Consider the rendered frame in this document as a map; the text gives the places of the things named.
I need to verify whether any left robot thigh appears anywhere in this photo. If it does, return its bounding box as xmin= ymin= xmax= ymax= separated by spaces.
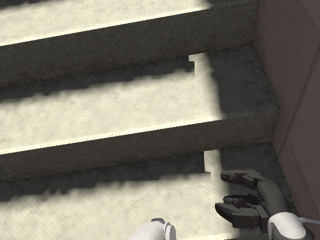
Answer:
xmin=127 ymin=221 xmax=177 ymax=240

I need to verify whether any robot right forearm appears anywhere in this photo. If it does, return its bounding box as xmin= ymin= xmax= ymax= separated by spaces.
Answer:
xmin=267 ymin=212 xmax=315 ymax=240

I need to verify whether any robot right hand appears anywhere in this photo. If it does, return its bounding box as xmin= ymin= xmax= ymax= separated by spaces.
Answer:
xmin=215 ymin=168 xmax=293 ymax=234

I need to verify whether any robot left shin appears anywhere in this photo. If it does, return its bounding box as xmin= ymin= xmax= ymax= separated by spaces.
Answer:
xmin=151 ymin=217 xmax=165 ymax=224

